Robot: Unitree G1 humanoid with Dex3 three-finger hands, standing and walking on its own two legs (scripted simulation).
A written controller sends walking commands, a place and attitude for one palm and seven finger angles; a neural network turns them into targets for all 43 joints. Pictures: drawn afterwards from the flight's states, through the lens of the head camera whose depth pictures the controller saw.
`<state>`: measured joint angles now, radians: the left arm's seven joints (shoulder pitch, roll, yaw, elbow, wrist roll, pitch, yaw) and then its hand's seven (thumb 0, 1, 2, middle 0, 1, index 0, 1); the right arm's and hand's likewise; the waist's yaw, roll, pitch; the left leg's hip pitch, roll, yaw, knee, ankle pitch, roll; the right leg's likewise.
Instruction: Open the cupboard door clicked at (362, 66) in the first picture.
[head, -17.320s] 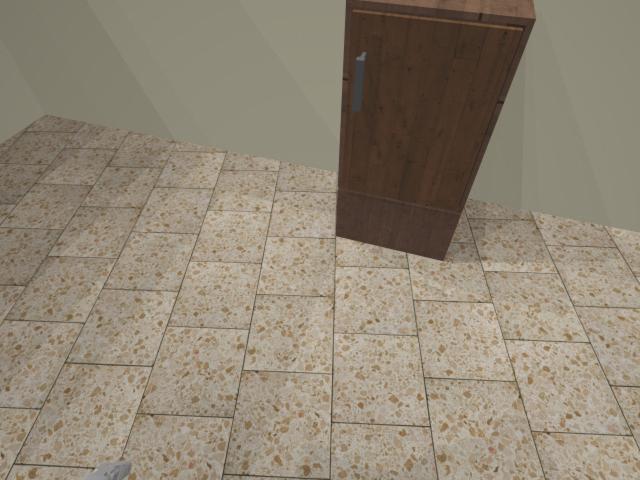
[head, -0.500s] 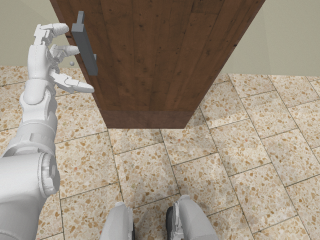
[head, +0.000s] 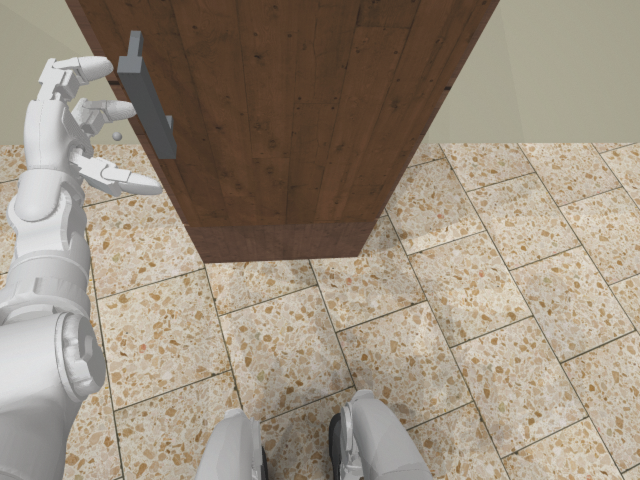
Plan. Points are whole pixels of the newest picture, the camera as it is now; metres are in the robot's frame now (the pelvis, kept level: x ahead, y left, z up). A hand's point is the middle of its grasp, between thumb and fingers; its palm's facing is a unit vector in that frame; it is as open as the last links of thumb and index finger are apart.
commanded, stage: move the hooked fingers beside the handle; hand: left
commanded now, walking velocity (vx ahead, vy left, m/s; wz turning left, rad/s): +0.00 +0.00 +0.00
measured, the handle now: (153, 101) +0.56 +0.17 +0.05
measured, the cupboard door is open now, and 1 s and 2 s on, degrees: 0 0 0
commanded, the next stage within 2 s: slide the fingers in behind the handle in 1.42 s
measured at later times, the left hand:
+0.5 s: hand (94, 136) +0.50 +0.23 +0.05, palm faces +0.00 -1.00 -0.03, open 14.0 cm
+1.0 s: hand (90, 130) +0.52 +0.24 +0.04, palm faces -0.02 -1.00 -0.02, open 14.0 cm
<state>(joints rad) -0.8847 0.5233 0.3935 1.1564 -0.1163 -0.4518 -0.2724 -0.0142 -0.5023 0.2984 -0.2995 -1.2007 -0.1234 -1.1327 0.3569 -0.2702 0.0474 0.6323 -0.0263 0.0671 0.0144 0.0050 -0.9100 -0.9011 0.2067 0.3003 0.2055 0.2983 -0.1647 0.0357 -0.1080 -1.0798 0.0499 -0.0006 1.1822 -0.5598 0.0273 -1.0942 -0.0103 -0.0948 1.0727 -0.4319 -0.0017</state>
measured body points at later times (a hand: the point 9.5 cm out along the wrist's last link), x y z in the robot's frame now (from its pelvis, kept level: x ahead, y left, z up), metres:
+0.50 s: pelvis -0.01 +0.00 +0.00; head +0.16 +0.02 +0.42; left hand +0.50 +0.28 +0.06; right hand +0.01 -0.27 -0.11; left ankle -0.01 +0.10 -0.64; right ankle +0.03 -0.13 -0.64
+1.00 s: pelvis -0.01 +0.01 -0.01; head +0.17 +0.04 +0.40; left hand +0.51 +0.29 +0.05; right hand -0.01 -0.27 -0.11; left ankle -0.01 +0.10 -0.64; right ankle +0.03 -0.13 -0.64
